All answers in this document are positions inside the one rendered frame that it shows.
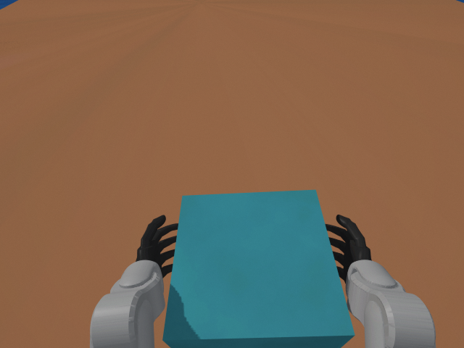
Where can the robot right forearm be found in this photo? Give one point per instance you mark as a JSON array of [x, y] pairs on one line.
[[391, 317]]

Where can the carton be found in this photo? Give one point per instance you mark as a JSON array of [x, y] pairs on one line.
[[255, 270]]

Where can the right robot hand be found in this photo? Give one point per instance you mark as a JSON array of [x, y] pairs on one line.
[[355, 247]]

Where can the robot left forearm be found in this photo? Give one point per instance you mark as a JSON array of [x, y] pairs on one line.
[[125, 317]]

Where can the left robot hand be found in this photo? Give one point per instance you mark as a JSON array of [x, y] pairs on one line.
[[151, 246]]

